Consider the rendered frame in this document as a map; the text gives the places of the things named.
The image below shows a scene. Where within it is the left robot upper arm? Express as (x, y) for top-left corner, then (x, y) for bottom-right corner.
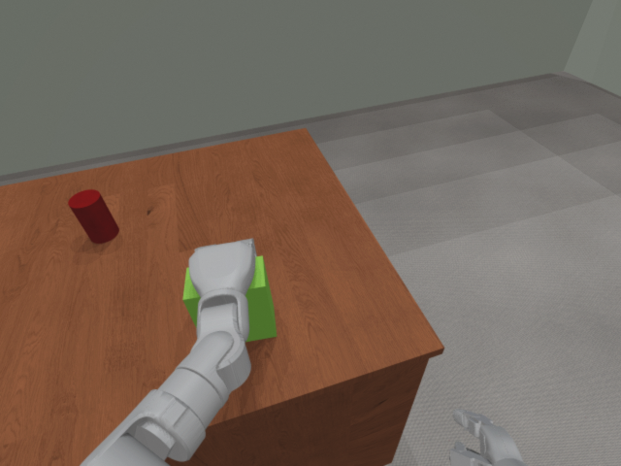
(92, 433), (170, 466)

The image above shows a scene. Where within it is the table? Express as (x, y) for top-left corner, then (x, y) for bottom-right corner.
(0, 128), (444, 466)

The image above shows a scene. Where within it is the robot left forearm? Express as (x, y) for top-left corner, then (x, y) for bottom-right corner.
(80, 289), (251, 466)

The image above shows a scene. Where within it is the sponge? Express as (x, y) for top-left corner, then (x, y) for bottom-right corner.
(182, 255), (277, 342)

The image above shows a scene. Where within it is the robot right hand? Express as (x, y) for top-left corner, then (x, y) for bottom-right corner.
(450, 409), (524, 466)

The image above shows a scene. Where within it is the robot left hand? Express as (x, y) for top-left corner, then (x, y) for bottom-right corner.
(189, 238), (257, 298)

